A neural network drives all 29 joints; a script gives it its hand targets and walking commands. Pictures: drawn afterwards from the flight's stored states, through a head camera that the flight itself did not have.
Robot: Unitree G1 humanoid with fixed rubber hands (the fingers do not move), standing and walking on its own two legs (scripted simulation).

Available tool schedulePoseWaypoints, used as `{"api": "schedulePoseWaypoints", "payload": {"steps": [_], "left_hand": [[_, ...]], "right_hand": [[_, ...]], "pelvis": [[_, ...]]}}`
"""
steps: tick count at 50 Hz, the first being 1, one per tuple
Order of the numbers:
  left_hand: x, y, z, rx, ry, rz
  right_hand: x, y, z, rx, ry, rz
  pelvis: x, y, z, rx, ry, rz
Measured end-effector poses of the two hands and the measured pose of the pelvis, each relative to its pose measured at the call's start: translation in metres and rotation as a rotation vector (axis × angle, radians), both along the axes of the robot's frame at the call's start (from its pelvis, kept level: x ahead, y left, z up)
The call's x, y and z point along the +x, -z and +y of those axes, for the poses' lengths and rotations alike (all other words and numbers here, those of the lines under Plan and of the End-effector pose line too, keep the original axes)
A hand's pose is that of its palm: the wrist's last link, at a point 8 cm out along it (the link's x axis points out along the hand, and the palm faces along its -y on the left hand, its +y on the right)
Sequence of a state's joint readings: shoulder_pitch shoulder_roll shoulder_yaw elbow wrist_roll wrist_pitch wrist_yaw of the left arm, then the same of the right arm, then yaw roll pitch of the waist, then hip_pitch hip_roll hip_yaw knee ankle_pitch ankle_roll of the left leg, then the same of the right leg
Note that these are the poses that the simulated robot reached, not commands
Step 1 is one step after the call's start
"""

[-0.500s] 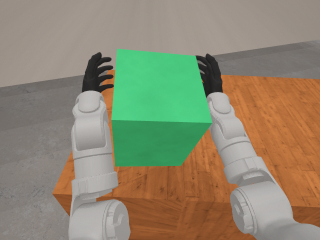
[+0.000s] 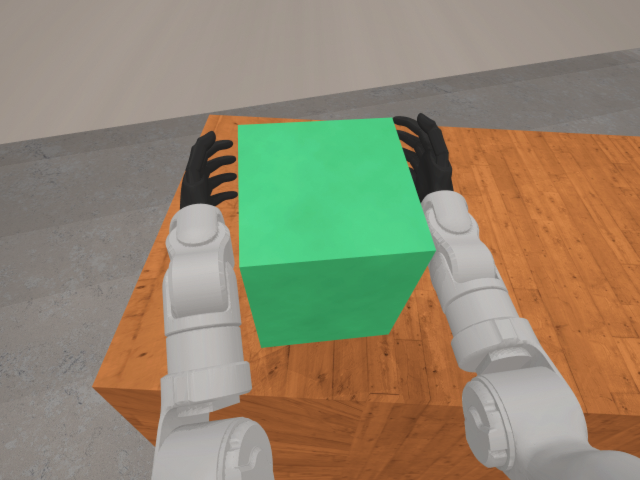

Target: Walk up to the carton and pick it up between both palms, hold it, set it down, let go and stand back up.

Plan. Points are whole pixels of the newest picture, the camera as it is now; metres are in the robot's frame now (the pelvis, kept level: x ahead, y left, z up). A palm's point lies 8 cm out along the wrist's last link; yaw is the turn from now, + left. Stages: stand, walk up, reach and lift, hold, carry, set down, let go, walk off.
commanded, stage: set down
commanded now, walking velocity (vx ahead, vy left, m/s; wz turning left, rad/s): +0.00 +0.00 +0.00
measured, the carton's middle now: (321, 241) +0.37 -0.02 +0.10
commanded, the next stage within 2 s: none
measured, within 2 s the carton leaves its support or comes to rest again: rests again in 1.66 s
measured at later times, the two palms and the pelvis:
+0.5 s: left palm (212, 231) +0.35 +0.11 +0.15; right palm (439, 199) +0.39 -0.16 +0.16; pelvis -0.02 -0.01 +0.00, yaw +0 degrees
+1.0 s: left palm (222, 228) +0.38 +0.10 +0.12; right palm (427, 201) +0.42 -0.16 +0.12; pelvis +0.00 -0.02 +0.00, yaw +0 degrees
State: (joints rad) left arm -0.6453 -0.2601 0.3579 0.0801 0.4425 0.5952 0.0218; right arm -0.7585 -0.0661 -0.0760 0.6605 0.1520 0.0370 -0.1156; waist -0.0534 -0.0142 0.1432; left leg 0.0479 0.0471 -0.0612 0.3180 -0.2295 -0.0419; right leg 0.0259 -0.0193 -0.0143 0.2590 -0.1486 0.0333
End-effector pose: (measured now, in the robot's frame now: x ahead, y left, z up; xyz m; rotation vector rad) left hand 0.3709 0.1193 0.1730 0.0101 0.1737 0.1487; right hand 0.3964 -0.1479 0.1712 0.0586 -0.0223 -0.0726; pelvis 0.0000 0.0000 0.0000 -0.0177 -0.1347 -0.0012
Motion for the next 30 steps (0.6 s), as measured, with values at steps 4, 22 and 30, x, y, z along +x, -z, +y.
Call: {"api": "schedulePoseWaypoints", "payload": {"steps": [4,22,30], "left_hand": [[-0.005,0.015,-0.002,-0.004,-0.006,0.036],[-0.023,0.016,-0.008,0.041,-0.021,0.052],[-0.01,0.032,-0.012,0.044,-0.034,0.068]], "right_hand": [[-0.004,0.015,-0.001,-0.01,-0.005,0.033],[-0.015,0.009,-0.008,-0.029,-0.053,0.045],[0.0,0.024,-0.012,-0.023,-0.062,0.064]], "pelvis": [[-0.001,0.0,-0.002,0.0,0.0,-0.001],[-0.016,0.0,-0.008,0.0,0.001,-0.009],[-0.012,0.0,-0.01,0.002,0.002,0.049]]}}
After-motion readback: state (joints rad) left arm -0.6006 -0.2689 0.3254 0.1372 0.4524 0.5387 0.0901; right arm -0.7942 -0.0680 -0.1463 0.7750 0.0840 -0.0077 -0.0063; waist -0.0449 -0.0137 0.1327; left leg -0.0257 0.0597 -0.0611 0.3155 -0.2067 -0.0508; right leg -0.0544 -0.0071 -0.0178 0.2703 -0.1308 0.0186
